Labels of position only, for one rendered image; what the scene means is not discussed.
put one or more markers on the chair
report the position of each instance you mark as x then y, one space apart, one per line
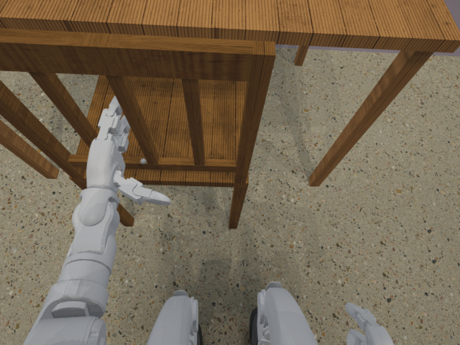
193 104

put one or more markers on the robot right shin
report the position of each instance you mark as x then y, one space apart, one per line
264 333

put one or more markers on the left robot forearm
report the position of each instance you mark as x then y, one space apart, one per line
81 289

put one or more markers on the robot left hand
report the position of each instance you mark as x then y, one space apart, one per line
105 156

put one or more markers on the right robot thigh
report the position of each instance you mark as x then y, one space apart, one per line
278 309

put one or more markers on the left robot upper arm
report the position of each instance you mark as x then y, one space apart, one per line
86 330

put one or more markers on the table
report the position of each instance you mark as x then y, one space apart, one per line
417 28

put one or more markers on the robot right hand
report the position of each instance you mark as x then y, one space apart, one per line
375 334

